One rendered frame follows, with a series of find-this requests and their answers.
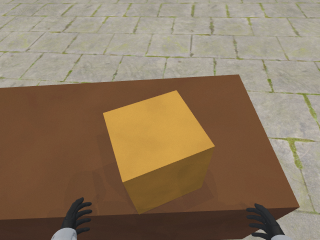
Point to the right robot hand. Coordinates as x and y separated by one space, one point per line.
270 226

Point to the carton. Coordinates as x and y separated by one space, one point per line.
161 150

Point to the left robot hand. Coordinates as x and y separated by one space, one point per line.
70 221

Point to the left robot forearm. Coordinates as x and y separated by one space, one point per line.
65 234

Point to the pedestal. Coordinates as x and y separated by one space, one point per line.
55 148

